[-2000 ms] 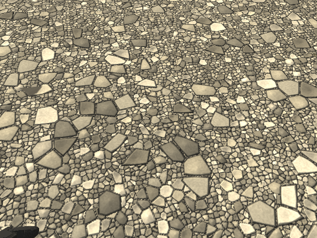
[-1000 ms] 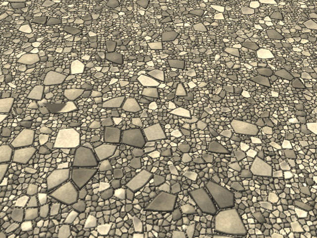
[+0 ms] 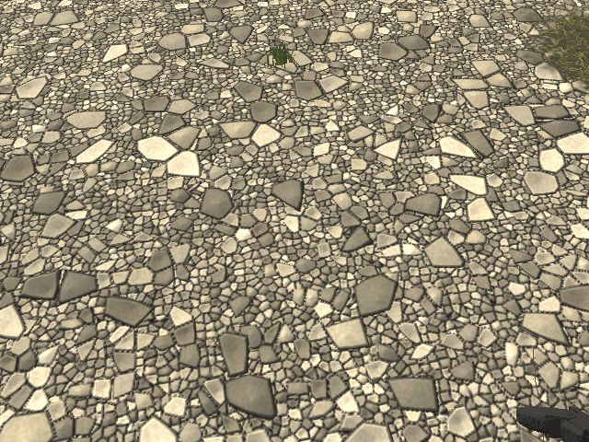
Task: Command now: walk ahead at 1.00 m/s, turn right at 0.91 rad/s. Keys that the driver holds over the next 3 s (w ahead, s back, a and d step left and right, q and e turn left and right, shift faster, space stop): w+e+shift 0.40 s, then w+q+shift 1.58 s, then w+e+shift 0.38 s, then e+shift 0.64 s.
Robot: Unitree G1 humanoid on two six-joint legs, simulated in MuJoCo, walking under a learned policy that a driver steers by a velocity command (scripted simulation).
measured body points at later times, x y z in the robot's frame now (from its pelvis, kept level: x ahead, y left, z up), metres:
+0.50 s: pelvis +0.42 -0.09 +0.00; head +0.44 -0.10 +0.45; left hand +0.63 +0.12 -0.11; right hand +0.46 -0.39 -0.09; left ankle +0.45 +0.10 -0.62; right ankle +0.44 -0.13 -0.72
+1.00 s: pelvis +0.89 -0.19 +0.01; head +0.91 -0.20 +0.46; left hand +1.12 +0.02 -0.07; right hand +0.89 -0.47 -0.11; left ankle +0.95 -0.16 -0.72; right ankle +0.81 -0.34 -0.63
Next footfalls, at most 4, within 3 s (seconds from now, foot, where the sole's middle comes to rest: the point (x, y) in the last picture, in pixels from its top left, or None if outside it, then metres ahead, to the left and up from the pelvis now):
0.34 right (390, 441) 0.48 -0.15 -0.76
0.82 left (384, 253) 0.98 -0.17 -0.76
1.26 right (453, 157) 1.36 -0.41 -0.76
1.74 left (338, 93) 1.68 -0.05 -0.76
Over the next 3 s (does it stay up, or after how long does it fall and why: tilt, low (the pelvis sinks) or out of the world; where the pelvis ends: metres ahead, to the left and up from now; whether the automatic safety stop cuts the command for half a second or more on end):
stays up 2.27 0.34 0.01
